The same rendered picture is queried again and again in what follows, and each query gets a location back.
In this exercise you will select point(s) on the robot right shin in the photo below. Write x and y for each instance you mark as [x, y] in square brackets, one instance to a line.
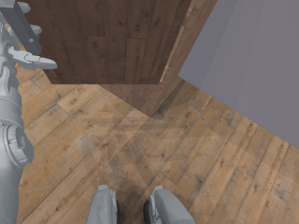
[155, 220]

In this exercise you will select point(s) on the robot right thigh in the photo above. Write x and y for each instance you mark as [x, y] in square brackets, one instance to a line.
[168, 208]

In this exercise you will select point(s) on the left robot forearm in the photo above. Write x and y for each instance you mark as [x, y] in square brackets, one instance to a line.
[10, 98]

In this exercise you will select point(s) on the handle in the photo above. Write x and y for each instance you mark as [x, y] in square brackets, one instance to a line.
[14, 16]

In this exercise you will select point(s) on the cupboard door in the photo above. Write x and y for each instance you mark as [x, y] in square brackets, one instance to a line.
[107, 42]

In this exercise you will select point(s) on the left robot upper arm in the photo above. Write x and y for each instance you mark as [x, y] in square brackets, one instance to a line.
[15, 152]

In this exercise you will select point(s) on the robot left hand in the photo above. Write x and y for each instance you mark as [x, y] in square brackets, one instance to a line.
[15, 55]

